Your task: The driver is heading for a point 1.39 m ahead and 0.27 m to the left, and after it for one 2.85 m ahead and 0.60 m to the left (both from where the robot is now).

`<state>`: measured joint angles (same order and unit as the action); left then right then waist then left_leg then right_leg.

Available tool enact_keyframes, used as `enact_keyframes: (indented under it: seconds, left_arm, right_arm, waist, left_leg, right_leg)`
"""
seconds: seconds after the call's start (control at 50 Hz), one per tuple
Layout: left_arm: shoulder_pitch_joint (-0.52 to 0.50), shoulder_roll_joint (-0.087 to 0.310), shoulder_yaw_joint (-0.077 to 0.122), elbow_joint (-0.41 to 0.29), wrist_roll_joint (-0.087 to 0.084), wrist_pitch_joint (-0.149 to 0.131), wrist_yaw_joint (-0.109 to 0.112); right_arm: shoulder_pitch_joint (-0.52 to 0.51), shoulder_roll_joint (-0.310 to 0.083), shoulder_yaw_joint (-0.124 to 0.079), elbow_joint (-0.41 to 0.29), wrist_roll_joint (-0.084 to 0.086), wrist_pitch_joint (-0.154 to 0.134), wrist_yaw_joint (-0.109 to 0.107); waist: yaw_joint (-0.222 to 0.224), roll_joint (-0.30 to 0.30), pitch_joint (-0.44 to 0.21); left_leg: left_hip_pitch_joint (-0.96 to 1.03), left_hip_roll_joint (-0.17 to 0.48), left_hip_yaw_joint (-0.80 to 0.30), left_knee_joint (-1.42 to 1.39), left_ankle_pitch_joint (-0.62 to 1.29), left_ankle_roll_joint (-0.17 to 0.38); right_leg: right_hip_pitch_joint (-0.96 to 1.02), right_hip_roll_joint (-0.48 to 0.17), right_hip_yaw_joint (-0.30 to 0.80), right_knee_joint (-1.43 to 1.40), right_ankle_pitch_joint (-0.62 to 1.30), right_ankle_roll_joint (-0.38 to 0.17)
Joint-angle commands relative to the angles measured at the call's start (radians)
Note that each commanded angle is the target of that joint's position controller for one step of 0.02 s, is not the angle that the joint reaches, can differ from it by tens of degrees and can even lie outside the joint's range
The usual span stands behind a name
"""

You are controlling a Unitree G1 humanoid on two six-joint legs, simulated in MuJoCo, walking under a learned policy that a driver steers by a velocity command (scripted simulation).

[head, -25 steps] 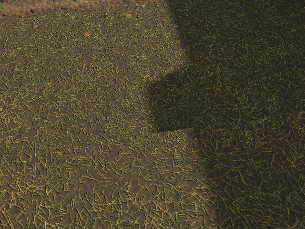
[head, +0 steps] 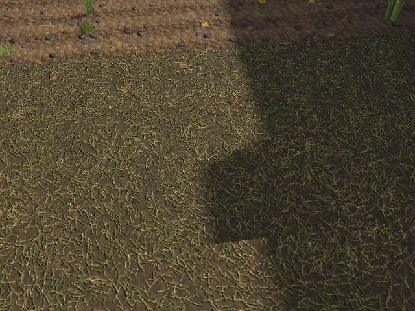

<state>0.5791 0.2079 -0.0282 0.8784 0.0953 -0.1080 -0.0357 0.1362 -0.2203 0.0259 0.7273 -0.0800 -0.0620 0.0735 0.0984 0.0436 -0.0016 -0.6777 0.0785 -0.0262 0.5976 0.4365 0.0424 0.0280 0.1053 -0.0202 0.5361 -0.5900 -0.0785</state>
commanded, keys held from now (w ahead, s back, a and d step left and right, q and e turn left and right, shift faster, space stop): w+q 0.36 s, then q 0.28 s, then no key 0.20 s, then e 0.16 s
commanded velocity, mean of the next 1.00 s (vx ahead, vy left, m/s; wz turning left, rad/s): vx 0.28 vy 0.00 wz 0.39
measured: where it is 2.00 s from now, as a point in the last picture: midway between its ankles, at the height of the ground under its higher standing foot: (220, 295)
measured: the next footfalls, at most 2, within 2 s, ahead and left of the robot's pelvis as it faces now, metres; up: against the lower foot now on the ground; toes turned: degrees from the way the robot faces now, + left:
left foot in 0.16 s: +0.28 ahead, +0.13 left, -0.15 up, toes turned +10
right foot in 0.52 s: +0.63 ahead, -0.03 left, -0.15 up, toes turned +18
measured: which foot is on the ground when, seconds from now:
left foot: up 0.00-0.14, down 0.16-0.52, up 0.54-0.84, down 0.86-1.00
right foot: down 0.00-0.18, up 0.20-0.50, down 0.52-1.00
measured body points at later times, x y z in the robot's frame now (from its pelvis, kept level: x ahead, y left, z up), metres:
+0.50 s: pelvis +0.37 +0.04 -0.13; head +0.40 +0.03 +0.32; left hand +0.55 +0.30 -0.19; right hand +0.45 -0.20 -0.27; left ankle +0.25 +0.12 -0.85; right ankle +0.60 -0.04 -0.83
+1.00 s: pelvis +0.47 +0.05 -0.11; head +0.49 +0.07 +0.34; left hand +0.48 +0.35 -0.22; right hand +0.70 -0.11 -0.22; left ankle +0.44 +0.14 -0.85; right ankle +0.60 -0.04 -0.85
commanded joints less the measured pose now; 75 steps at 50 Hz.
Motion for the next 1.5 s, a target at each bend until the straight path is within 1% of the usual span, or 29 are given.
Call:
enact_keyframes:
  seconds: [0.02,0.12,0.16,0.18,0.2,0.24,0.3,0.32,0.38,0.5,0.52,0.54,0.56,0.62,0.76,0.84,0.88,0.9,0.92,0.98,1.08,1.14,1.28,1.3,1.32,1.34,1.36,1.42,1.5]
  left_arm:
    - [0.115,0.112,0.008,0.025,-0.014,-0.019,0.02]
    - [0.164,0.188,0.012,0.075,-0.052,-0.007,0.021]
    - [0.049,0.204,0.001,0.06,-0.001,0.01,-0.027]
    - [0.169,0.061,-0.034,0.066,0.007,0.004,-0.058]
    - [0.148,0.101,-0.03,0.034,0.004,-0.004,-0.091]
    - [-0.33,0.159,-0.013,-0.167,-0.057,-0.038,-0.074]
    - [-0.199,0.139,-0.012,-0.109,0.022,0.001,0.007]
    - [-0.222,0.111,-0.02,-0.116,0.025,0.021,0.004]
    - [-0.315,0.076,-0.044,-0.151,-0.049,0.052,-0.018]
    - [-0.345,0.281,0.046,-0.147,-0.055,-0.012,0.017]
    - [-0.165,0.35,0.071,-0.119,-0.063,-0.019,0.03]
    - [-0.039,0.396,0.084,-0.117,-0.057,-0.023,0.026]
    - [-0.091,0.337,0.077,-0.133,-0.032,-0.017,0.019]
    - [-0.413,0.16,0.046,-0.197,-0.096,0.003,0.063]
    - [-0.488,0.28,0.133,-0.25,-0.064,-0.027,0.076]
    - [-0.577,0.206,0.108,-0.248,-0.065,-0.019,0.038]
    - [-0.469,0.035,0.04,-0.195,-0.069,-0.005,-0.014]
    - [-0.312,0.088,0.067,-0.173,-0.081,-0.002,-0.016]
    - [-0.373,0.189,0.099,-0.15,-0.081,0.008,-0.013]
    - [-0.454,0.185,0.103,-0.168,-0.078,0.033,-0.018]
    - [-0.48,0.188,0.104,-0.212,-0.058,-0.005,0.018]
    - [-0.46,0.156,0.101,-0.218,-0.033,0.001,0.021]
    - [-0.427,0.169,0.118,-0.217,-0.083,-0.014,-0.068]
    - [-0.404,0.201,0.134,-0.223,-0.078,-0.028,-0.061]
    - [-0.318,0.335,0.17,-0.231,-0.068,-0.039,-0.032]
    - [-0.219,0.39,0.183,-0.244,-0.054,-0.042,-0.027]
    - [-0.163,0.341,0.184,-0.197,-0.029,-0.056,-0.01]
    - [-0.289,0.224,0.147,-0.217,-0.07,-0.034,-0.002]
    - [-0.394,0.254,0.148,-0.294,-0.056,-0.025,-0.004]
  right_arm:
    - [-0.221,-0.091,-0.021,-0.119,-0.003,-0.008,-0.004]
    - [-0.129,-0.127,-0.041,-0.026,-0.001,0.0,-0.019]
    - [0.434,-0.238,-0.099,0.155,0.02,-0.025,-0.041]
    - [0.751,-0.28,-0.119,0.224,-0.006,-0.006,-0.03]
    - [0.814,-0.247,-0.113,0.231,-0.01,-0.01,-0.007]
    - [0.553,-0.263,-0.119,0.185,0.019,-0.024,-0.014]
    - [0.087,-0.069,-0.032,0.065,-0.006,-0.052,0.018]
    - [-0.002,-0.092,-0.031,0.034,0.013,-0.064,0.02]
    - [0.055,-0.236,-0.086,0.051,0.01,-0.086,0.032]
    - [0.146,-0.211,-0.108,0.02,0.015,-0.076,0.048]
    - [0.095,-0.15,-0.092,-0.036,0.03,-0.078,0.048]
    - [0.327,0.003,-0.056,-0.03,0.037,-0.087,0.024]
    - [0.381,-0.043,-0.064,0.007,0.032,-0.069,0.013]
    - [0.28,-0.121,-0.085,0.019,-0.001,-0.017,-0.068]
    - [0.204,-0.13,-0.066,-0.008,0.023,0.001,0.01]
    - [0.243,-0.151,-0.075,-0.008,0.067,-0.021,0.004]
    - [0.229,-0.131,-0.064,-0.049,0.108,-0.044,0.021]
    - [0.127,-0.21,-0.077,-0.097,0.119,-0.053,0.032]
    - [0.101,-0.214,-0.094,-0.081,0.1,-0.046,0.036]
    - [0.067,-0.177,-0.081,-0.075,0.085,-0.028,0.033]
    - [0.18,-0.24,-0.129,-0.077,0.058,-0.038,-0.06]
    - [0.132,-0.203,-0.124,-0.079,0.042,-0.051,-0.121]
    - [0.025,-0.264,-0.131,-0.08,0.032,-0.012,-0.124]
    - [0.062,-0.229,-0.118,-0.056,0.028,-0.008,-0.11]
    - [0.16,-0.134,-0.091,-0.087,0.033,-0.005,-0.104]
    - [0.117,-0.146,-0.083,-0.135,0.033,-0.023,-0.1]
    - [0.005,-0.161,-0.083,-0.125,0.04,-0.029,-0.087]
    - [0.043,-0.237,-0.105,-0.078,0.008,-0.031,-0.114]
    - [0.108,-0.2,-0.083,-0.048,0.024,0.005,-0.1]
  waist:
    - [0.039,-0.057,0.193]
    - [0.0,-0.014,0.157]
    - [-0.244,0.035,0.02]
    - [-0.283,0.24,-0.363]
    - [-0.322,0.082,-0.589]
    - [-0.33,-0.085,-0.17]
    - [-0.009,-0.058,0.118]
    - [0.012,-0.003,0.141]
    - [-0.019,-0.041,0.086]
    - [0.003,-0.07,-0.046]
    - [0.074,-0.162,-0.192]
    - [-0.009,-0.398,-0.493]
    - [-0.031,-0.285,-0.445]
    - [-0.1,-0.18,-0.152]
    - [-0.1,-0.129,-0.073]
    - [-0.159,-0.119,-0.074]
    - [-0.136,-0.006,-0.133]
    - [-0.038,0.093,-0.075]
    - [-0.075,0.022,-0.001]
    - [-0.076,0.011,0.008]
    - [-0.152,0.09,0.029]
    - [-0.134,0.077,0.058]
    - [-0.104,0.024,-0.003]
    - [-0.095,-0.014,-0.047]
    - [-0.116,-0.225,-0.22]
    - [-0.046,-0.243,-0.284]
    - [0.002,-0.14,-0.12]
    - [-0.093,-0.125,-0.059]
    - [-0.151,-0.116,-0.057]
  left_leg:
    - [-0.048,0.004,0.013,-0.078,-0.043,0.018]
    - [0.292,-0.049,0.108,-0.185,-0.224,0.007]
    - [0.964,-0.042,0.116,-0.18,-0.01,0.088]
    - [1.618,0.142,-0.087,0.183,0.437,0.377]
    - [1.822,0.306,-0.38,0.23,0.614,0.522]
    - [1.367,0.287,-0.471,-0.061,-0.155,0.396]
    - [0.264,0.238,-0.387,-0.388,-0.312,0.373]
    - [0.081,0.177,-0.303,-0.459,-0.336,0.366]
    - [-0.016,0.033,-0.196,-0.416,-0.374,0.269]
    - [0.209,-0.088,-0.197,-0.06,-0.155,0.081]
    - [0.126,-0.168,-0.124,0.12,-0.277,-0.006]
    - [0.083,-0.288,-0.035,0.466,-1.064,-0.07]
    - [0.022,-0.188,-0.065,0.675,-1.149,-0.08]
    - [0.085,-0.032,-0.032,0.585,-0.985,-0.113]
    - [0.357,-0.029,0.076,0.221,-0.802,-0.099]
    - [0.537,-0.051,0.064,-0.084,-0.566,0.0]
    - [0.76,0.09,-0.081,-0.234,-0.217,0.134]
    - [0.648,0.255,-0.281,-0.277,-0.24,0.287]
    - [0.539,0.206,-0.233,-0.284,-0.585,0.223]
    - [0.472,0.082,-0.13,-0.28,-0.851,0.076]
    - [0.643,0.288,-0.237,-0.33,-0.558,0.292]
    - [0.688,0.317,-0.162,-0.377,-0.472,0.244]
    - [0.615,0.198,0.098,-0.239,-0.455,0.095]
    - [0.56,0.16,0.137,-0.15,-0.513,0.043]
    - [0.462,0.019,0.257,0.119,-0.791,-0.074]
    - [0.202,-0.108,0.109,0.305,-1.183,-0.118]
    - [0.039,-0.067,-0.021,0.397,-1.16,-0.099]
    - [0.119,0.003,-0.051,0.521,-1.056,-0.079]
    - [0.261,-0.024,-0.026,0.441,-0.844,-0.111]
  right_leg:
    - [-0.096,-0.26,0.16,-0.096,0.41,-0.096]
    - [-0.046,-0.193,0.07,0.112,0.82,-0.003]
    - [-0.382,-0.144,0.004,0.575,0.968,0.099]
    - [-0.736,-0.04,-0.019,1.233,0.12,0.208]
    - [-0.912,-0.005,0.138,1.408,-0.134,0.259]
    - [-1.29,-0.089,0.129,1.298,-0.061,0.191]
    - [-0.753,-0.271,0.186,0.729,0.176,0.064]
    - [-0.602,-0.289,0.148,0.49,0.243,0.075]
    - [-0.319,-0.208,0.046,0.212,0.516,0.063]
    - [-0.051,-0.146,0.048,0.024,0.899,-0.034]
    - [0.205,-0.292,0.154,0.034,1.234,-0.155]
    - [0.473,-0.624,0.508,-0.051,1.523,-0.463]
    - [0.375,-0.656,0.597,-0.088,1.394,-0.455]
    - [-0.106,-0.447,0.314,-0.288,0.593,-0.192]
    - [-0.294,-0.38,0.097,-0.352,0.531,-0.148]
    - [-0.36,-0.401,0.13,-0.25,0.464,-0.128]
    - [-0.481,-0.274,0.006,-0.104,0.379,0.048]
    - [-0.494,-0.181,-0.063,-0.065,0.305,0.126]
    - [-0.452,-0.192,-0.043,-0.064,0.34,0.143]
    - [-0.368,-0.178,-0.045,-0.105,0.448,0.111]
    - [-0.555,-0.149,-0.032,0.094,0.281,0.024]
    - [-0.603,-0.198,0.032,0.249,0.077,0.033]
    - [-0.278,-0.09,-0.081,-0.108,0.584,0.001]
    - [-0.157,-0.095,-0.047,-0.138,0.73,-0.046]
    - [0.082,-0.306,0.233,-0.136,1.193,-0.249]
    - [0.278,-0.478,0.576,-0.199,1.112,-0.419]
    - [0.226,-0.447,0.51,-0.22,0.99,-0.338]
    - [-0.021,-0.378,0.341,-0.253,1.008,-0.256]
    - [-0.21,-0.301,0.288,-0.333,0.853,-0.223]
Over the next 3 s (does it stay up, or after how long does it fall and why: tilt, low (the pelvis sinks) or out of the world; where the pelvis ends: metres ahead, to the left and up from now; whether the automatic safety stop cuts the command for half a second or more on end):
stays up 1.12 0.29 -0.27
